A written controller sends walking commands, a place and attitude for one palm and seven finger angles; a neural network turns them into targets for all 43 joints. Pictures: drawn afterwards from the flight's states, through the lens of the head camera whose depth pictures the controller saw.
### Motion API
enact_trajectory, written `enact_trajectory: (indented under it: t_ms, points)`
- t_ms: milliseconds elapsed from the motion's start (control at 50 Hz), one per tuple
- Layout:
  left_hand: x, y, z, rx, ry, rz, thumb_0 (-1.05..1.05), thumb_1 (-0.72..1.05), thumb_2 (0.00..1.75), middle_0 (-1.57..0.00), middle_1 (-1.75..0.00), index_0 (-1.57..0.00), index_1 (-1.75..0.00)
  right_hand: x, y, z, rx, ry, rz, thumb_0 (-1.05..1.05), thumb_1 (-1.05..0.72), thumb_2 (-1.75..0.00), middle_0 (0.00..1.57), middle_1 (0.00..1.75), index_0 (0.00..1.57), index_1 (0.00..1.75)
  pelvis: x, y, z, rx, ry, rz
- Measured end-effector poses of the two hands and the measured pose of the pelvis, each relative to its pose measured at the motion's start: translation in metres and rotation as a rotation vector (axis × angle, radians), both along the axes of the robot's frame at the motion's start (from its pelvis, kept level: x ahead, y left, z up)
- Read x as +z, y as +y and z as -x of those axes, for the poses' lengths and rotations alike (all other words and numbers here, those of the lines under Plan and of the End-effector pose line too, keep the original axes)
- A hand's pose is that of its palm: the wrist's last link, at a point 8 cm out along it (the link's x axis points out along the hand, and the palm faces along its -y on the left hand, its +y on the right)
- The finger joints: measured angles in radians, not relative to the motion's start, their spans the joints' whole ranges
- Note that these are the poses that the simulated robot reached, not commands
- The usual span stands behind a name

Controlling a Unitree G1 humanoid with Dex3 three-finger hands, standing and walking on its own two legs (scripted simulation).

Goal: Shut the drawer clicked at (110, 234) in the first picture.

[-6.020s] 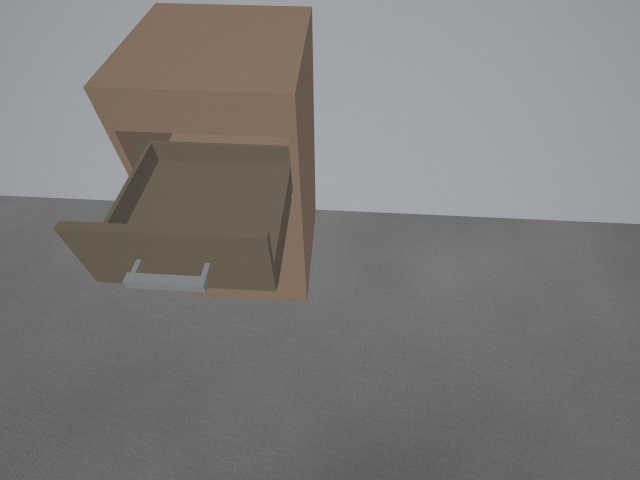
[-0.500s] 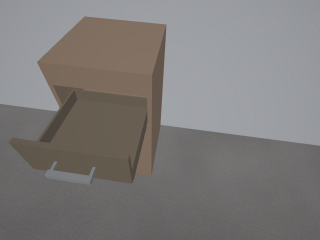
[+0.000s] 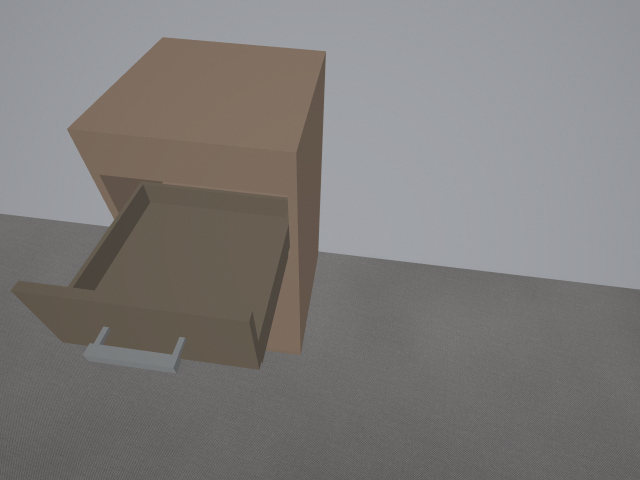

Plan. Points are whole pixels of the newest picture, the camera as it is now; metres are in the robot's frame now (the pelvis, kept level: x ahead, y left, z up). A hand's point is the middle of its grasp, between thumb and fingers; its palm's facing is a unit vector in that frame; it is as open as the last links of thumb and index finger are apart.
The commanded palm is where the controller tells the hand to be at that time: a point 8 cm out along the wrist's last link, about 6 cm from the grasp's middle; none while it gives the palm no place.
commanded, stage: shuffle to correct the standing spot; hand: left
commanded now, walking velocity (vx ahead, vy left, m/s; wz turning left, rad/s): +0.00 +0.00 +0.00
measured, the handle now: (137, 347) +0.34 +0.33 -0.14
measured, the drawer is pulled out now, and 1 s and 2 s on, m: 0.29 0.29 0.29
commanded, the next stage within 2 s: come to a stop and stand still in 1.06 s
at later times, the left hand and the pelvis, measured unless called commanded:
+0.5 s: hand out of the picture -0.01 +0.21 -0.18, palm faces +0.06 -0.97 -0.24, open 7.4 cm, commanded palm none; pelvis -0.01 +0.02 -0.01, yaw -1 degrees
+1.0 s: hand out of the picture +0.02 +0.25 -0.17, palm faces +0.02 -0.97 -0.26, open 7.3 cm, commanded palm none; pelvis -0.03 +0.06 +0.00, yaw -2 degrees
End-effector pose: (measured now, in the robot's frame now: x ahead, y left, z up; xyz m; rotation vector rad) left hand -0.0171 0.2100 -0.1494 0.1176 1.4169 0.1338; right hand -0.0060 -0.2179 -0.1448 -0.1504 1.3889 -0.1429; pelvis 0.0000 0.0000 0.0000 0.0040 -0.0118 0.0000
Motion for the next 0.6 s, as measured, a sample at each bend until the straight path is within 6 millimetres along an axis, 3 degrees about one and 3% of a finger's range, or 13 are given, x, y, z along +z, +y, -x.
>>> enact_trajectory:
  t_ms: [160,280,440,600]
  points:
    - [0.001,-0.005,0.004,0.010,-0.001,-0.001,0.01,0.91,0.90,-0.20,-0.30,-0.20,-0.29,-0.001,-0.006,-0.003,0.000,-0.011,0.001,0.00,-0.91,-0.90,0.20,0.30,0.20,0.30,0.000,-0.003,0.001,-0.011,-0.002,0.000]
    - [0.002,0.002,0.006,0.007,0.002,-0.024,0.01,0.90,0.90,-0.20,-0.30,-0.20,-0.30,-0.003,-0.010,-0.005,-0.013,-0.029,0.004,0.00,-0.91,-0.90,0.20,0.30,0.20,0.30,-0.003,-0.001,0.003,-0.032,0.002,-0.001]
    - [0.001,0.032,0.002,0.025,-0.020,-0.069,0.01,0.90,0.90,-0.20,-0.30,-0.20,-0.30,-0.005,-0.007,-0.012,-0.003,-0.047,0.026,0.00,-0.91,-0.90,0.20,0.30,0.19,0.30,-0.008,0.013,0.006,-0.024,0.009,0.004]
    - [-0.001,0.070,-0.013,-0.009,-0.023,-0.112,0.01,0.90,0.90,-0.20,-0.30,-0.20,-0.29,-0.004,0.012,-0.019,-0.012,-0.103,0.043,0.00,-0.91,-0.90,0.20,0.30,0.19,0.30,-0.013,0.035,0.013,-0.053,0.017,-0.014]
